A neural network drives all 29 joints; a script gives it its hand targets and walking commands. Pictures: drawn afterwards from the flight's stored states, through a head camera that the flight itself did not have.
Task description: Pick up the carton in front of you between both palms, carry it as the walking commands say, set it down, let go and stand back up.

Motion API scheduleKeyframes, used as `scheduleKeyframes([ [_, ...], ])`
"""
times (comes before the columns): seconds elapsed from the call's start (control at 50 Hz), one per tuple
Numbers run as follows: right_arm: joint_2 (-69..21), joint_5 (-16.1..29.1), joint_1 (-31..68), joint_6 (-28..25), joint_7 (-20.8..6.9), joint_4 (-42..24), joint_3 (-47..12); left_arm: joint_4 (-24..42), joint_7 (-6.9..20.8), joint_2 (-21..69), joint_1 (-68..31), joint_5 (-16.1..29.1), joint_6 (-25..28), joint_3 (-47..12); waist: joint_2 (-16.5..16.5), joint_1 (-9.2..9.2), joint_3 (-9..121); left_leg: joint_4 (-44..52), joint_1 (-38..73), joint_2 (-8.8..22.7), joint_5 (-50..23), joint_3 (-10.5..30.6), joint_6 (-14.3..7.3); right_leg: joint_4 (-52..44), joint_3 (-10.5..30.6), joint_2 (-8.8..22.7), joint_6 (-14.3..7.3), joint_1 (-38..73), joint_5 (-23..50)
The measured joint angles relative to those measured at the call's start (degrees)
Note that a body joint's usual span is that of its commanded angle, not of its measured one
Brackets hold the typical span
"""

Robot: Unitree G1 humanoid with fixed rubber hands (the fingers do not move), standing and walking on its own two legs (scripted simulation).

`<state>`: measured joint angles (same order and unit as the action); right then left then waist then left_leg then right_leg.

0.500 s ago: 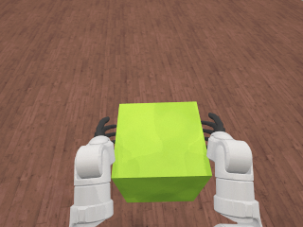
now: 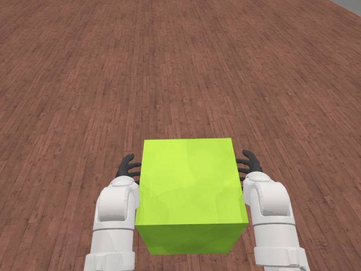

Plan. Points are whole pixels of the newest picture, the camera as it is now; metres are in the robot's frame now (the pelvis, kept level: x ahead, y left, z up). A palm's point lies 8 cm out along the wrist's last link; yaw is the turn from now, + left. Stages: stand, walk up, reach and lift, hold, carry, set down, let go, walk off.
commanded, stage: carry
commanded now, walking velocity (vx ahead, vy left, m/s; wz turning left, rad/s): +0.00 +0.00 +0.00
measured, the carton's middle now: (188, 199) +0.30 +0.00 -0.05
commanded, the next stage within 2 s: hold in 1.36 s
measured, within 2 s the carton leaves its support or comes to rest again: neither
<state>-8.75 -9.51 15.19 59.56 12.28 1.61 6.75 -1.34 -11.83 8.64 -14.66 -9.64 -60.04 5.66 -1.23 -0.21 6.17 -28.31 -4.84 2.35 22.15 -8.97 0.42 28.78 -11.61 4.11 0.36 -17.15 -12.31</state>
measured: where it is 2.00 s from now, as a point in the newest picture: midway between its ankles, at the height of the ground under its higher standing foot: outside the picture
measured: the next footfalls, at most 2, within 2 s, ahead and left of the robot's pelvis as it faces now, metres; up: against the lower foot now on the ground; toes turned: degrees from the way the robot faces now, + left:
none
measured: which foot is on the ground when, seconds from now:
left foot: down 0.00-1.00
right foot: down 0.00-1.00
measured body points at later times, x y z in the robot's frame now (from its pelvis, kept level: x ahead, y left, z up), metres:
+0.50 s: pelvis -0.05 -0.01 -0.01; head -0.08 -0.01 +0.44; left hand +0.25 +0.14 +0.02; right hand +0.25 -0.16 +0.02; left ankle -0.13 +0.08 -0.74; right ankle +0.00 -0.12 -0.74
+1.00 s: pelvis -0.08 -0.01 -0.01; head -0.11 -0.01 +0.44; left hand +0.21 +0.14 +0.03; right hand +0.22 -0.16 +0.03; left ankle -0.13 +0.08 -0.74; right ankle +0.00 -0.12 -0.74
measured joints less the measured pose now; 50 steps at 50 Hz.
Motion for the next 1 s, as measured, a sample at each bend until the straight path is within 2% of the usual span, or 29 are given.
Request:
scheduleKeyframes([
  [0.12,0.33,-1.13,-1.52,-5.52,-1.28,2.67,-0.57,-2.90,1.13,-0.29,1.34,-1.04,5.58,-0.58,-0.06,0.00,-0.26,0.43,-0.30,-0.35,1.53,0.06,-0.72,2.16,0.00,0.51,0.01,-1.61,-0.61],
  [0.24,0.71,-3.44,-3.59,-12.24,-7.91,5.42,0.81,-5.10,7.01,-0.71,3.69,-3.16,12.06,0.85,0.10,0.22,-0.24,-1.09,-1.43,-0.46,3.70,0.05,-1.74,3.68,0.06,0.80,-0.05,-2.78,-2.30],
  [0.34,0.75,-4.78,-3.79,-17.05,-10.14,9.55,2.30,-9.68,9.33,-0.68,3.53,-4.38,16.95,2.33,0.11,0.26,-0.57,-2.33,-1.97,-0.47,3.47,0.16,-1.75,4.13,-0.01,0.99,-0.40,-2.90,-1.66],
  [0.48,0.42,-5.43,-1.93,-20.80,-10.18,12.95,3.99,-13.70,9.59,-0.27,1.27,-5.29,21.01,4.40,0.27,-0.04,-0.66,-2.34,-2.89,-0.65,2.02,0.24,-1.86,2.82,-0.14,1.09,-0.87,-3.13,0.35],
  [0.62,0.45,-4.58,-2.11,-18.71,-9.90,10.26,3.25,-10.62,9.32,-0.39,1.90,-4.38,18.97,3.80,0.48,-0.19,-0.02,-2.51,-4.06,-0.75,0.96,0.26,-1.92,1.78,-0.21,1.14,-1.20,-3.70,1.96],
  [1.0,0.54,-4.85,-2.56,-17.19,-9.99,9.70,2.69,-9.84,9.49,-0.50,2.45,-4.37,17.35,3.45,0.86,-0.05,-0.58,-3.14,-6.19,-1.19,-0.75,-0.04,-2.35,0.37,0.04,1.50,-1.51,-4.94,4.77],
])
